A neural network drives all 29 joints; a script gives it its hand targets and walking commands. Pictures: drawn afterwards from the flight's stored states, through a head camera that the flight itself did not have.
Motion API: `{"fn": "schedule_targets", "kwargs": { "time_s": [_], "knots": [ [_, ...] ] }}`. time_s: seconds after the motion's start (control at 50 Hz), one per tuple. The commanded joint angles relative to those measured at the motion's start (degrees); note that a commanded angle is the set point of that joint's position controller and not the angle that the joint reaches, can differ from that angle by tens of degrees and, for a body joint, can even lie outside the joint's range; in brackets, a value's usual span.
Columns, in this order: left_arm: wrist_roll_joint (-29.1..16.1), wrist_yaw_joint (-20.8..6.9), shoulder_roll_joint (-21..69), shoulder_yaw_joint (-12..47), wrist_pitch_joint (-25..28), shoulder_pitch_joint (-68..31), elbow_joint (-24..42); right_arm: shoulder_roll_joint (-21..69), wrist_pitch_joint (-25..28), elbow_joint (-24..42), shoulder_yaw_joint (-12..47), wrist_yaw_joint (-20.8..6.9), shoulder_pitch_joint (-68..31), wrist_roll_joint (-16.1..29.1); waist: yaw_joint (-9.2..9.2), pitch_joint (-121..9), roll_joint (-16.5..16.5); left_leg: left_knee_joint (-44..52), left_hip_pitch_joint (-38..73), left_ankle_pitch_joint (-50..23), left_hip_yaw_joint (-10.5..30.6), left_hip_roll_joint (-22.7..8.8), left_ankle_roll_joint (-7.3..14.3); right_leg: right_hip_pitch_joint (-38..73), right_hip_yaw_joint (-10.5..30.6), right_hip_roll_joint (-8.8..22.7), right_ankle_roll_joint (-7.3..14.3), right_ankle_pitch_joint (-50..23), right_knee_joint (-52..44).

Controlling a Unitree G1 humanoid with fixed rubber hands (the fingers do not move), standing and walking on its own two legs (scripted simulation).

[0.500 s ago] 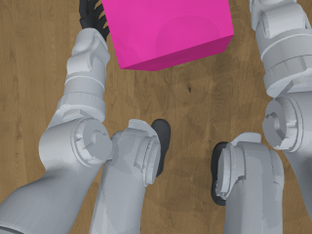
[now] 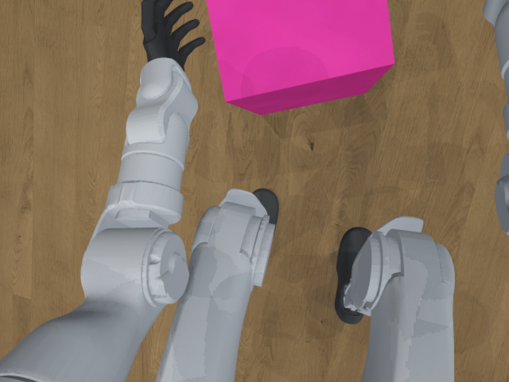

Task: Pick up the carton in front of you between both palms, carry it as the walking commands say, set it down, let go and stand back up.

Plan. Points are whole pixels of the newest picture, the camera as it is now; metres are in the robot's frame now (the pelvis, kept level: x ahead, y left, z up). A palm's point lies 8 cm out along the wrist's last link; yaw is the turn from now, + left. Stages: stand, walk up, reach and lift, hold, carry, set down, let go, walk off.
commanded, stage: set down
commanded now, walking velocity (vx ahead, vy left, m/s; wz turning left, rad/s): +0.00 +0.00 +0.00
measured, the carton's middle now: (298, 33) +0.57 +0.05 -0.29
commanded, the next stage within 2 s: let go in 0.76 s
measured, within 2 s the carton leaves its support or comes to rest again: neither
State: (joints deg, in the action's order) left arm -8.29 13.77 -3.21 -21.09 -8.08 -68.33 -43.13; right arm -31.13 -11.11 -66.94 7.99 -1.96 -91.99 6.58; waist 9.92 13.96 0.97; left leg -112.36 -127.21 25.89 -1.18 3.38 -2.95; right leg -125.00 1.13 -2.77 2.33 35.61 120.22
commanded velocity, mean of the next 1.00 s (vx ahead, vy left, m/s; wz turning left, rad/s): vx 0.00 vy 0.00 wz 0.00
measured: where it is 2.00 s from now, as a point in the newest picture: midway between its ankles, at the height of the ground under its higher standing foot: (301, 269)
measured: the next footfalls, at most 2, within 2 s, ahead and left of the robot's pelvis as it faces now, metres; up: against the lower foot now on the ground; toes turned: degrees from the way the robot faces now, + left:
none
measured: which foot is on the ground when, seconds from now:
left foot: down 0.00-1.00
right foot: down 0.00-1.00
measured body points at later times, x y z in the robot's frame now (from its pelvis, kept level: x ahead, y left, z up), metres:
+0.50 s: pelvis +0.02 +0.01 +0.13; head +0.36 -0.02 +0.43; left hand +0.50 +0.22 +0.01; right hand +0.62 -0.16 +0.01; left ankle +0.14 +0.12 -0.38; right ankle +0.09 -0.10 -0.38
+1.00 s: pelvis +0.05 +0.00 +0.25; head +0.34 -0.03 +0.60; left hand +0.47 +0.20 +0.14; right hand +0.57 -0.19 +0.14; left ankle +0.14 +0.12 -0.38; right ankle +0.09 -0.10 -0.38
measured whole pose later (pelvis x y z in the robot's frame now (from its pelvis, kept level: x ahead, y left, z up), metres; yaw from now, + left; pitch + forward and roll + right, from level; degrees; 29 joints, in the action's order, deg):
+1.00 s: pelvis +0.05 +0.00 +0.25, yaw -5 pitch +43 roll +1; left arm 4.0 4.1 1.2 -20.2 -9.9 -38.6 -27.4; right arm -19.1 -10.7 -52.1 -13.1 -4.3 -60.8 -8.9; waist 8.8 -3.8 -0.9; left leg -56.5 -84.9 14.6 0.9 0.8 -1.3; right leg -83.2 2.9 -4.2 1.1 20.3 60.8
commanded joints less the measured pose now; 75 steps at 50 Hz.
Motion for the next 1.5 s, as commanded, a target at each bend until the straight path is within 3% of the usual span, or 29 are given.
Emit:
{"fn": "schedule_targets", "kwargs": {
  "time_s": [0.0, 0.14, 0.44, 0.72, 0.78, 0.88, 0.98, 1.04, 1.16, 1.28, 1.38, 1.48],
  "knots": [
    [1.3, 0.8, -6.7, -0.4, -0.5, -9.2, 9.3, -5.6, 0.3, 4.9, -4.0, -0.9, -16.5, -1.4, 3.08, -68.3, -11.6, 9.1, 38.1, -15.3, -4.7, 0.3, -1.1, 32.8, 1.7, 0.9, 0.2, -11.9, -16.8],
    [1.5, 0.6, -2.7, 1.2, -2.1, -6.0, 11.8, -6.4, 0.7, 5.2, -6.7, -3.1, -12.9, -2.9, 1.84, -69.6, -10.1, 15.6, 44.6, -18.3, -3.6, 0.9, -2.0, 32.2, 0.3, 0.3, 0.1, -13.8, -22.7],
    [3.4, -0.6, -1.9, -0.7, -4.9, 1.9, 19.5, -5.5, -1.8, 13.1, -10.5, -5.4, -7.8, -6.7, 2.68, -76.8, -15.2, 31.7, 50.4, -24.5, -4.8, 1.7, -2.1, 52.9, 0.1, -1.1, -1.5, -24.6, -37.7],
    [7.1, -2.9, 0.1, -2.7, -4.8, 7.3, 19.1, -2.8, -1.5, 10.8, -14.1, -6.7, -2.1, -10.7, 3.39, -71.8, -13.3, 47.0, 60.3, -27.0, -4.2, 0.8, -2.2, 63.2, 1.2, -1.4, -1.9, -27.8, -53.4],
    [8.4, -3.8, 1.0, -2.7, -4.2, 9.4, 19.1, -1.6, -0.9, 10.5, -16.3, -6.7, 1.4, -12.3, 2.54, -70.6, -12.5, 49.8, 62.6, -27.8, -4.1, 0.6, -2.2, 65.6, 1.5, -1.5, -2.0, -29.6, -56.6],
    [11.2, -6.9, 1.0, -1.5, -2.3, 18.7, 20.6, 2.8, 0.5, 14.9, -20.5, -4.7, 12.1, -15.3, 0.82, -73.8, -11.6, 53.6, 68.1, -32.1, -4.4, 0.7, -1.8, 74.2, 2.1, -1.8, -2.4, -39.5, -61.3],
    [13.3, -12.0, -2.6, 1.7, 0.4, 31.7, 22.4, 10.9, 1.9, 25.0, -22.5, 0.2, 26.7, -15.7, -0.45, -75.9, -11.1, 57.5, 71.3, -33.1, -3.7, 0.9, -0.4, 86.1, 3.4, -1.3, -3.0, -48.4, -65.6],
    [13.1, -14.8, -6.1, 4.0, 1.4, 37.4, 23.0, 14.3, 2.7, 31.4, -22.5, 3.4, 34.4, -15.0, -0.47, -72.2, -9.7, 60.3, 76.7, -32.1, -2.8, 0.6, 0.8, 88.0, 3.2, -1.1, -3.6, -45.3, -69.5],
    [10.5, -19.0, -8.3, 10.5, 3.0, 49.1, 20.6, 16.5, 5.2, 37.5, -20.7, 6.0, 49.8, -13.0, -1.72, -56.3, -6.0, 66.1, 93.0, -26.8, 0.0, -1.3, 2.1, 81.8, 1.1, -0.7, -3.7, -27.0, -77.9],
    [7.6, -19.6, -10.6, 15.6, 5.0, 61.2, 20.7, 16.1, 7.8, 36.6, -18.3, 5.5, 64.9, -10.8, -2.46, -44.6, -2.8, 71.3, 103.9, -26.8, 2.0, -2.2, 2.0, 84.3, 0.5, -0.4, -2.8, -21.7, -82.7],
    [5.8, -18.3, -11.0, 18.7, 6.5, 70.5, 24.1, 15.2, 10.2, 36.2, -17.4, 4.7, 76.0, -9.7, -3.79, -38.7, -0.3, 75.1, 114.9, -34.9, 3.7, -2.8, 1.4, 88.0, 0.5, -0.6, -1.8, -23.9, -86.3],
    [5.2, -17.7, -12.5, 19.4, 7.2, 75.9, 26.2, 15.3, 11.5, 37.7, -16.5, 3.7, 84.9, -9.2, -5.63, -33.0, -1.3, 78.8, 119.9, -38.8, 4.3, -2.6, 1.0, 96.5, 0.8, -0.1, -2.0, -29.1, -90.8]
  ]
}}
